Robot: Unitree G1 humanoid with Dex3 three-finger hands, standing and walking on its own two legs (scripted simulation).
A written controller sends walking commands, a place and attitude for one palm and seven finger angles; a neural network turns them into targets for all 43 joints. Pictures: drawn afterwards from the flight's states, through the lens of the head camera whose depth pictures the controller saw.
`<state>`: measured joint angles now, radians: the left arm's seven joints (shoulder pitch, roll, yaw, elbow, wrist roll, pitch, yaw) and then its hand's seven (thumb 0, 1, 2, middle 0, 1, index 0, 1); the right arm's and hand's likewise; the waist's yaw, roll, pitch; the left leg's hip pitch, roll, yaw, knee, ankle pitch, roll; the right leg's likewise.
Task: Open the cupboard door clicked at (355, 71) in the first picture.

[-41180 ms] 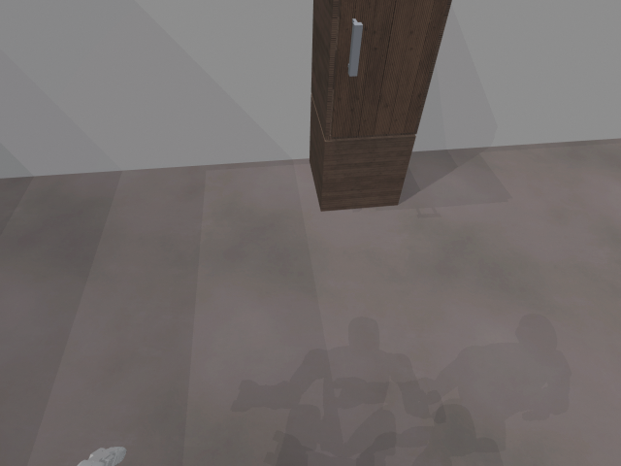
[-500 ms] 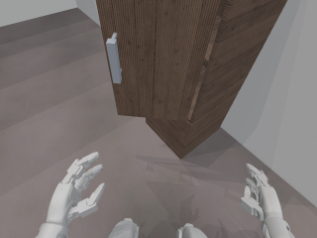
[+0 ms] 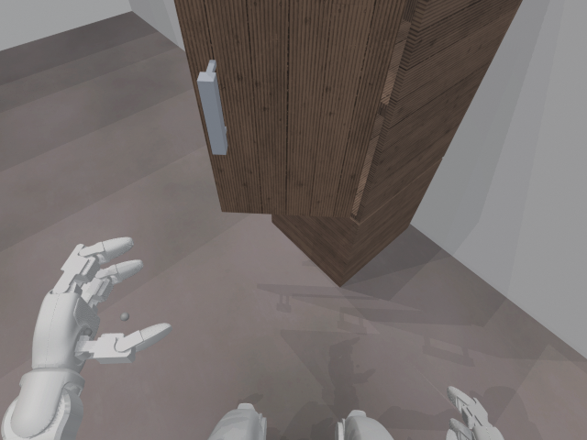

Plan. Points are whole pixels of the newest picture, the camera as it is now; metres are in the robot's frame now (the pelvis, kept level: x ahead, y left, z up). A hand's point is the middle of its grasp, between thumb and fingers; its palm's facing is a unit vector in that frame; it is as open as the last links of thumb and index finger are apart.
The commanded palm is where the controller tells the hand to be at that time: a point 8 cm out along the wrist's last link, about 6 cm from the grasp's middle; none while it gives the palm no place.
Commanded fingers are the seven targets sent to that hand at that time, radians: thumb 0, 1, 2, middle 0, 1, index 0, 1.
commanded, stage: raise the hand with hooked fingers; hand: left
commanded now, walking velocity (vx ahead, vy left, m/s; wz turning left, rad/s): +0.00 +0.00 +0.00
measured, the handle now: (216, 109) +0.63 +0.18 +0.07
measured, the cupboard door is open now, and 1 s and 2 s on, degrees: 46 46 46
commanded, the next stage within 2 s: move the hooked fingers beside the handle in 1.16 s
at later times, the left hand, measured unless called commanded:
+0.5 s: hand (101, 275) +0.30 +0.26 +0.07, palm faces +0.01 -1.00 -0.05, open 13.9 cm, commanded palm +0.28 +0.31 +0.08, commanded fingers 0.00 -0.50 0.30 -0.30 -1.20 -0.30 -1.20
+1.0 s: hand (95, 255) +0.31 +0.26 +0.09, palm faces +0.04 -1.00 -0.04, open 14.0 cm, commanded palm +0.28 +0.31 +0.09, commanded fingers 0.00 -0.50 0.30 -0.30 -1.20 -0.30 -1.20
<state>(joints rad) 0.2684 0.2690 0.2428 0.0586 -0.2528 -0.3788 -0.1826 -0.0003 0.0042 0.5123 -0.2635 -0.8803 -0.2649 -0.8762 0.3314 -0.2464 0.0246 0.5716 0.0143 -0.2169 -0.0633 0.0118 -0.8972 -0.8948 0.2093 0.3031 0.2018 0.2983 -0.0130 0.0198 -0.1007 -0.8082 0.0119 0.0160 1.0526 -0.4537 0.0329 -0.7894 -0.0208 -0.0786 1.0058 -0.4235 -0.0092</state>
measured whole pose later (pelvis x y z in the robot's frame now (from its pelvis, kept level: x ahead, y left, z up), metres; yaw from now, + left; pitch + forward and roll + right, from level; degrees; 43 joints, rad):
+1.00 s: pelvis +0.02 -0.01 +0.02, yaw +0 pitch +10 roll -2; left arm -0.04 0.40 0.45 0.43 -0.34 -0.32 -0.49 -0.02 -0.50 0.30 -0.30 -1.20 -0.30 -1.20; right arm 0.30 -0.28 0.03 0.56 0.03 -0.18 -0.07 0.01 -0.90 -0.89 0.21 0.30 0.20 0.30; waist -0.01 0.01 -0.07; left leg -0.67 0.02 0.01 0.93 -0.43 0.02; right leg -0.65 0.00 -0.08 0.87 -0.40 -0.02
